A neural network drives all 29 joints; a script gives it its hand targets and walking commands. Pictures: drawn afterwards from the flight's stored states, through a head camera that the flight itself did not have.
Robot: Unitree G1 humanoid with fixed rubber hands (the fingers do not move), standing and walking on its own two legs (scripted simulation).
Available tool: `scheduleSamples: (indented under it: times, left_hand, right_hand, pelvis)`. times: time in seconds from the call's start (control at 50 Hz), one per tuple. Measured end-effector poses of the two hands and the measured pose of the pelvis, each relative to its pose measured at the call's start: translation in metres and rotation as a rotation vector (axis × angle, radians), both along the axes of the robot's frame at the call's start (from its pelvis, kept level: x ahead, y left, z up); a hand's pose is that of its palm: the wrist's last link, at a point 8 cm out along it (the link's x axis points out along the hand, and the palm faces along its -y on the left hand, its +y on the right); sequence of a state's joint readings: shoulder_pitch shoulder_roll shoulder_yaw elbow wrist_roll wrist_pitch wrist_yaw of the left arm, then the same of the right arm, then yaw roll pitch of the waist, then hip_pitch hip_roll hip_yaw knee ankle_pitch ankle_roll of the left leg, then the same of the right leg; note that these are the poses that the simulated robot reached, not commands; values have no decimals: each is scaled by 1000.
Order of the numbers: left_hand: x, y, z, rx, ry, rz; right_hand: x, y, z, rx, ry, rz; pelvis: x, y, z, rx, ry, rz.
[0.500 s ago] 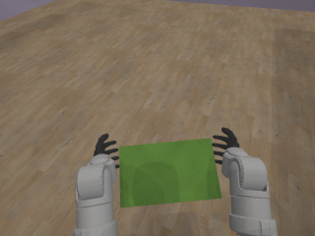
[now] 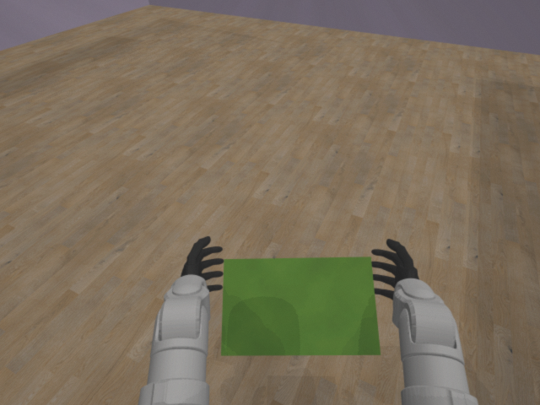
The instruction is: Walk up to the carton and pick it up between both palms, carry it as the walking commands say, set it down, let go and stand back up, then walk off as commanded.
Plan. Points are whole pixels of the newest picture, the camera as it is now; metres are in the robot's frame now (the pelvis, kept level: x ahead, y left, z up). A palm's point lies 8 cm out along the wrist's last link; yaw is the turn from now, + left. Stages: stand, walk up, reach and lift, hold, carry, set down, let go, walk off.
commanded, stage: hold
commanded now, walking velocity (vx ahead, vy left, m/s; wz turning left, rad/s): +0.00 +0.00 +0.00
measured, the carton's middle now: (296, 304) +0.31 -0.06 -0.06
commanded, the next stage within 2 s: set down in 0.46 s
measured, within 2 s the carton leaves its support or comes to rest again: neither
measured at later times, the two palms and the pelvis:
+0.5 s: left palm (188, 271) +0.32 +0.11 +0.06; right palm (398, 275) +0.27 -0.21 +0.05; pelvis +0.01 +0.00 +0.01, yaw -3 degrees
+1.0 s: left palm (199, 292) +0.33 +0.11 -0.02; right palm (387, 293) +0.28 -0.22 -0.02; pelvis +0.02 -0.01 +0.00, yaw -4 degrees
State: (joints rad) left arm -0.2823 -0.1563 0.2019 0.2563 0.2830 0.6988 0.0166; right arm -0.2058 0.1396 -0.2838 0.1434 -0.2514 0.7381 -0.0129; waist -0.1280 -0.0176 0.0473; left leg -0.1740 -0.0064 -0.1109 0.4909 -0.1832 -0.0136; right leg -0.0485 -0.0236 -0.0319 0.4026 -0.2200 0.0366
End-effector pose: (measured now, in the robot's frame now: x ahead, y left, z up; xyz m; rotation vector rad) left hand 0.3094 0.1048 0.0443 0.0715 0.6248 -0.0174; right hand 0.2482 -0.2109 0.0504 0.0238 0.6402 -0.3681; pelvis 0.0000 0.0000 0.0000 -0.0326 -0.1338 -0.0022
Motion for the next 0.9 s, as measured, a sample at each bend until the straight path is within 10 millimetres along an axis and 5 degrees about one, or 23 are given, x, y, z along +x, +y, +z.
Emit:
scheduleSamples:
  times: [0.16,0.4,0.64,0.9]
  left_hand:
    - [8,-8,14,13,-7,-27]
    - [19,6,24,33,-10,-22]
    - [12,0,-19,13,70,-22]
    - [25,1,-49,15,90,-10]
  right_hand:
    - [4,-9,5,29,-6,-7]
    - [23,2,12,9,19,45]
    - [13,-4,-27,16,90,24]
    - [31,-5,-52,8,107,62]
  pelvis:
    - [-6,-4,0,3,-74,-12]
    - [1,-4,5,18,-91,-28]
    - [10,0,5,26,29,-72]
    - [22,-6,3,35,151,-84]
